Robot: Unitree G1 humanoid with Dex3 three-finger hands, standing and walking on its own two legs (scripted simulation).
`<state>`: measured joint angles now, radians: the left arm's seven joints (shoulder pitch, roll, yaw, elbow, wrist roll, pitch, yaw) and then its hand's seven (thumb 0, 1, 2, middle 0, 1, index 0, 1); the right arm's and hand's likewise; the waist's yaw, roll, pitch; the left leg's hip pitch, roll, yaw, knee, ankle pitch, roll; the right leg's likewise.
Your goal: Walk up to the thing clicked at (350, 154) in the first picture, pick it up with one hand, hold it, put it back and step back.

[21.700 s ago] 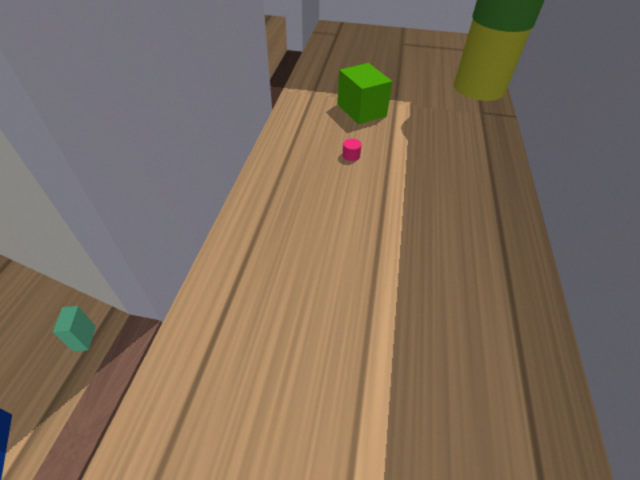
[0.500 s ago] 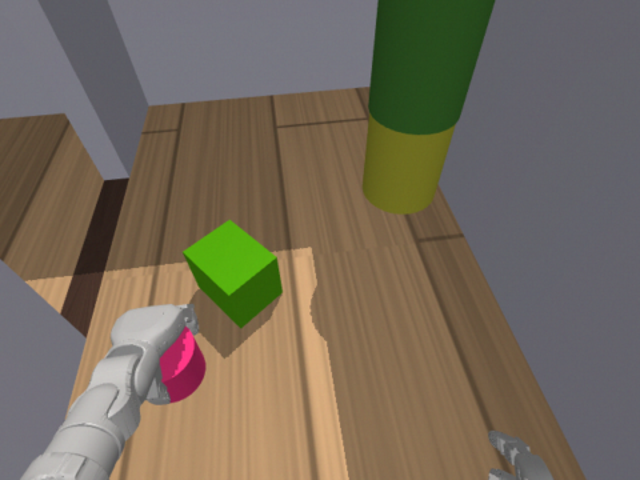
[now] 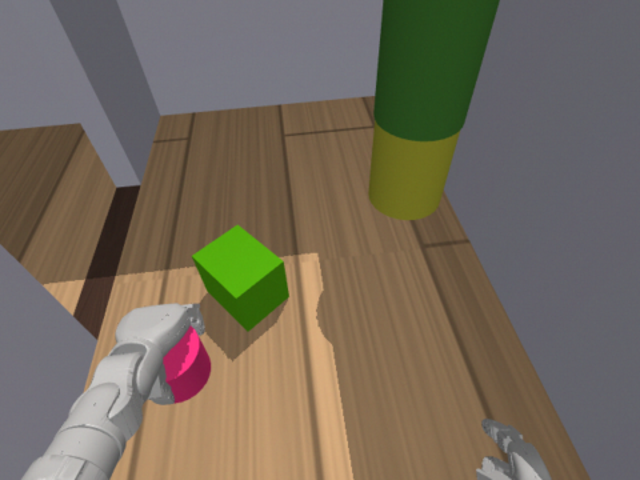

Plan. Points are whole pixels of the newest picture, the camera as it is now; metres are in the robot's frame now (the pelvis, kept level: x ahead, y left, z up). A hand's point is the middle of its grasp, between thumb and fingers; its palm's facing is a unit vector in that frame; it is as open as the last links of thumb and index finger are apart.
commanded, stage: hold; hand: left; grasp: from above
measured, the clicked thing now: (173, 361) +0.30 +0.22 -0.07
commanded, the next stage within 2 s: crouch in 0.64 s
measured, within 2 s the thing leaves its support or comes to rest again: neither
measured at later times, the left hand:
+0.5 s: hand (165, 357) +0.29 +0.22 -0.04, palm faces -0.45 -0.07 -0.89, open 11.5 cm
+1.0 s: hand (174, 368) +0.29 +0.22 -0.07, palm faces -0.48 -0.06 -0.88, open 11.5 cm
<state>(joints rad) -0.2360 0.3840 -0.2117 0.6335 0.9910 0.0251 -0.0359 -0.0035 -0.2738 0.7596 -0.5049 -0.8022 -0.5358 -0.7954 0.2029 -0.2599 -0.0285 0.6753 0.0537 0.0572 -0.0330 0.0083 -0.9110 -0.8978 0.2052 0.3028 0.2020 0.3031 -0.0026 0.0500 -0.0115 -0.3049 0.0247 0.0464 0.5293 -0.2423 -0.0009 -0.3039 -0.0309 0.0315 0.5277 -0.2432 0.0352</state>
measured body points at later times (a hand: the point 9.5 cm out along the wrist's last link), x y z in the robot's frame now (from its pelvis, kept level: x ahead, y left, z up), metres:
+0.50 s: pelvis +0.00 +0.00 +0.00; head +0.02 -0.02 +0.45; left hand +0.31 +0.22 +0.01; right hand +0.15 -0.26 -0.11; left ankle +0.02 +0.12 -0.73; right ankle +0.02 -0.14 -0.73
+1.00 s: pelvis +0.01 +0.00 +0.00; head +0.04 -0.02 +0.45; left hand +0.31 +0.22 -0.02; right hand +0.15 -0.26 -0.12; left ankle +0.02 +0.12 -0.73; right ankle +0.02 -0.14 -0.73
